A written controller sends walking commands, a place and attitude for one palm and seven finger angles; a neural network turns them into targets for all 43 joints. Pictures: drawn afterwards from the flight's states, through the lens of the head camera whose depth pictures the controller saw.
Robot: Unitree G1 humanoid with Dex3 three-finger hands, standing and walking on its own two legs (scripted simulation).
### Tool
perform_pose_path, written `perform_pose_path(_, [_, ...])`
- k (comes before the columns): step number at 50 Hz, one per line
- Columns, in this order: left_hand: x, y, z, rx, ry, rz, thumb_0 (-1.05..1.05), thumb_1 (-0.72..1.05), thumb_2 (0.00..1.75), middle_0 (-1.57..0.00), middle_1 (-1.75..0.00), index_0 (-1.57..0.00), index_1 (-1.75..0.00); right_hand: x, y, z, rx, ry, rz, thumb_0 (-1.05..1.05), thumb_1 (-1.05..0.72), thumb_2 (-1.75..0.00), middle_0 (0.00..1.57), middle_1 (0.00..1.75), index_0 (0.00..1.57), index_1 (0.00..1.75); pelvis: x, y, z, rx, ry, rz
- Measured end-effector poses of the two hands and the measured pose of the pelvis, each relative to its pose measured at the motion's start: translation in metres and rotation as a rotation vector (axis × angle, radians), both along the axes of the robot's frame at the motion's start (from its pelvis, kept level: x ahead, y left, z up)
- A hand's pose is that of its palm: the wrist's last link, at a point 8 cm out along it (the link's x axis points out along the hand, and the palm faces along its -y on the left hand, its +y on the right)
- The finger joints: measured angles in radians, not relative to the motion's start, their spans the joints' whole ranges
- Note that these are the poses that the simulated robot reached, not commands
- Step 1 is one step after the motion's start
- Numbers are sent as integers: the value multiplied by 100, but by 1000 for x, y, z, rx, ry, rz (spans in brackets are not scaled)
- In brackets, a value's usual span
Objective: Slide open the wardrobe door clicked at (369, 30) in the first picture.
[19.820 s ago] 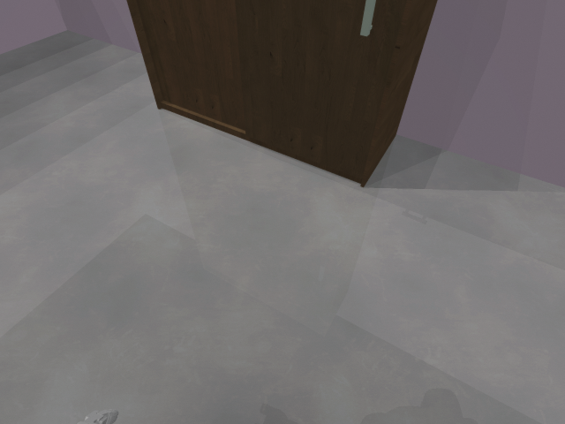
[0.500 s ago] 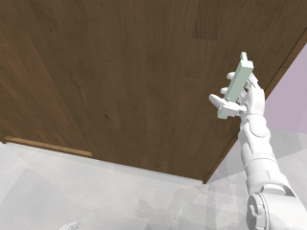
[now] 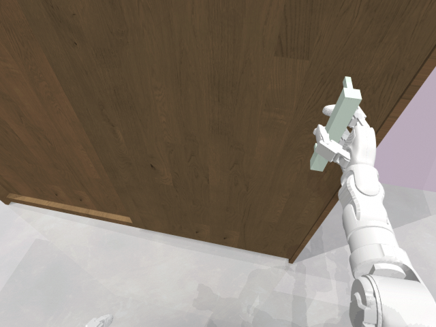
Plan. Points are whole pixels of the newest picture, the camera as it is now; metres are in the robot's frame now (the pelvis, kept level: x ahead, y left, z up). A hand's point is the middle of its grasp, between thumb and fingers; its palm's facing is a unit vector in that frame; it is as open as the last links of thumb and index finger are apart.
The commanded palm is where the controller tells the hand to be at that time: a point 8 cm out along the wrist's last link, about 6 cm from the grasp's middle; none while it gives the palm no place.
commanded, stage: grip the handle and tug to test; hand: right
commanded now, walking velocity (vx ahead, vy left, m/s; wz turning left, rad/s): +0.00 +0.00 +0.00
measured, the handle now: (330, 127) +0.50 -0.16 +0.11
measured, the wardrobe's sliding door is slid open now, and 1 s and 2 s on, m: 0.00 0.00 0.05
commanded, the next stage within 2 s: tug the door sideways, standing still in 0.48 s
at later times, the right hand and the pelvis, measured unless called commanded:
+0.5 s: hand (322, 142) +0.44 -0.13 +0.12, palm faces +0.08 +1.00 +0.02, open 6.2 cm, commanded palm +0.38 -0.18 +0.12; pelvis +0.03 +0.00 +0.01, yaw +2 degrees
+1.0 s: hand (321, 141) +0.44 -0.13 +0.12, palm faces +0.14 +0.99 +0.00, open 6.2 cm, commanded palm +0.41 -0.13 +0.12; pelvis +0.03 +0.00 +0.00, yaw -3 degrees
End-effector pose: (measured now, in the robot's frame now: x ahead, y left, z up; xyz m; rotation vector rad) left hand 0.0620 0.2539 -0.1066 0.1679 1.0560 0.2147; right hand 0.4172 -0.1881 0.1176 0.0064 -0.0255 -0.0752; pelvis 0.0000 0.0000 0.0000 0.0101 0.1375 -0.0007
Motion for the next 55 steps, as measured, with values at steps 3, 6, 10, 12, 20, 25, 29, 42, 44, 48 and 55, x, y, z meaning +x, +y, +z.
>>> perform_pose_path(3, [1,1,1,0,-9,4,1,91,90,-21,-30,-20,-30,0,0,0,1,0,-1,1,-63,-79,36,137,35,134,0,0,0,0,-1,2])
perform_pose_path(6, [2,1,2,1,-13,6,1,91,90,-21,-30,-20,-30,0,0,0,3,0,-1,1,-64,-79,36,137,35,134,1,1,0,-1,-1,5])
perform_pose_path(10, [4,2,3,-2,-21,14,1,91,90,-21,-30,-20,-30,-1,1,0,6,-1,-1,1,-65,-78,34,138,34,134,3,1,1,-2,-2,12])
perform_pose_path(12, [5,2,4,-5,-25,19,1,91,90,-21,-30,-20,-30,-1,1,0,7,-1,0,1,-65,-78,34,138,34,134,5,0,2,-3,-2,16])
perform_pose_path(20, [16,2,7,-17,-41,32,1,91,90,-21,-30,-20,-30,-2,2,0,12,-2,-5,1,-68,-77,30,140,31,135,17,0,4,-6,0,30])
perform_pose_path(25, [31,0,10,-24,-57,32,1,91,90,-21,-30,-20,-30,-2,3,0,10,0,-3,1,-69,-75,28,140,29,136,27,0,6,-8,2,35])
perform_pose_path(29, [48,-1,13,-30,-75,26,1,91,90,-21,-30,-20,-30,-3,3,1,8,8,0,2,-70,-74,26,140,28,136,37,-1,8,-10,2,40])
perform_pose_path(42, [96,-10,8,-13,-62,-105,1,91,90,-20,-30,-20,-30,-3,4,2,11,21,-40,2,-66,-81,31,139,33,136,42,0,6,-2,8,-38])
perform_pose_path(44, [99,-12,7,-17,-68,-119,1,91,90,-20,-30,-20,-30,-3,5,2,9,23,-48,2,-66,-82,30,139,33,136,40,0,5,-2,9,-45])
perform_pose_path(48, [97,-17,5,-29,-76,-137,0,91,90,-20,-30,-20,-30,-4,6,2,2,25,-58,2,-67,-83,29,140,31,138,34,0,3,-2,8,-54])
perform_pose_path(55, [74,-22,-3,-46,-46,-146,0,91,90,-21,-30,-20,-30,-4,11,2,-9,24,-66,1,-69,-82,27,140,27,139,23,-1,0,2,6,-64])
